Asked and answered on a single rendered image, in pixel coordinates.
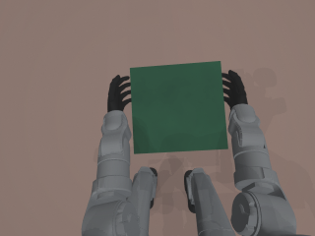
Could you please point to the carton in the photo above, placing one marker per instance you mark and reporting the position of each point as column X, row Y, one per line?
column 178, row 107

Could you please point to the left robot upper arm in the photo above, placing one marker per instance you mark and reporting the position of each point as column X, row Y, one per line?
column 117, row 218

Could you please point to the right robot upper arm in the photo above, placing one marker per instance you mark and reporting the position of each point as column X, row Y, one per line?
column 257, row 214

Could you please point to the robot right foot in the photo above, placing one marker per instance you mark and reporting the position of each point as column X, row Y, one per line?
column 190, row 206

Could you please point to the left robot hand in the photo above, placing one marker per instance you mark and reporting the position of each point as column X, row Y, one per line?
column 115, row 97

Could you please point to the right robot forearm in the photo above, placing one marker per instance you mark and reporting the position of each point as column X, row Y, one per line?
column 253, row 169

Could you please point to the left robot shin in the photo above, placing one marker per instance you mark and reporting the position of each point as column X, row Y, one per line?
column 145, row 169

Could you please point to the right robot hand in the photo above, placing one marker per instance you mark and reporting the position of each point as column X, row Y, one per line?
column 236, row 91

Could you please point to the left robot forearm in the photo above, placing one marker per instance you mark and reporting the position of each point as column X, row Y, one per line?
column 112, row 181

